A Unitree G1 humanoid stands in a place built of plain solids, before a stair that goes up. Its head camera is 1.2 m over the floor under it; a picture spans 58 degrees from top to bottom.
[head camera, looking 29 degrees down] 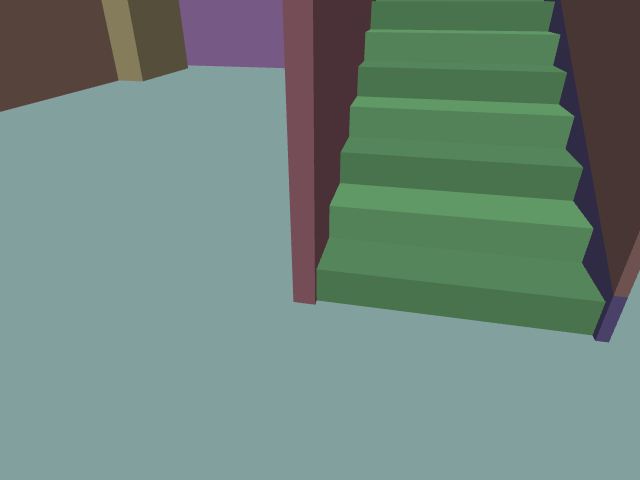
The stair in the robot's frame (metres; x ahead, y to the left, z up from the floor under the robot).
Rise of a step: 0.17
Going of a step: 0.30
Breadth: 1.16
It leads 12 degrees to the right of straight ahead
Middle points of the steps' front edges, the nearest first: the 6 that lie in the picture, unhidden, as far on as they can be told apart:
1.48 -0.55 0.17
1.77 -0.61 0.34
2.06 -0.67 0.51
2.35 -0.73 0.68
2.64 -0.79 0.85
2.94 -0.85 1.02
